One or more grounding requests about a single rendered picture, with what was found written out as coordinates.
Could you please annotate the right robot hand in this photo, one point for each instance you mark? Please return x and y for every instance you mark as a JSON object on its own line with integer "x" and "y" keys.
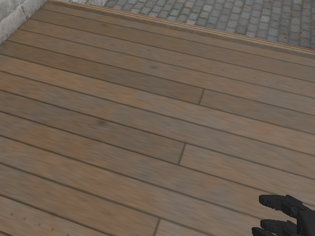
{"x": 305, "y": 217}

